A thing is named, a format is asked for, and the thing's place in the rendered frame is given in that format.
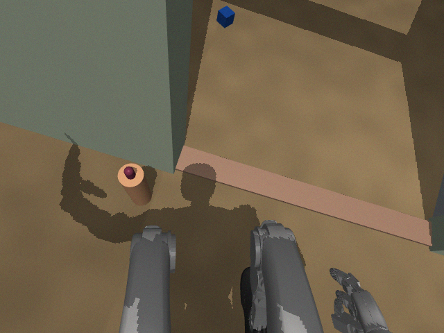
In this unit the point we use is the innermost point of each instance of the right robot hand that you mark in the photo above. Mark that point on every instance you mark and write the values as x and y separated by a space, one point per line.
365 314

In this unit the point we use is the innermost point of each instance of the right robot foot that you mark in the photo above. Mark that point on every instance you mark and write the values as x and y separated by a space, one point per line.
246 301

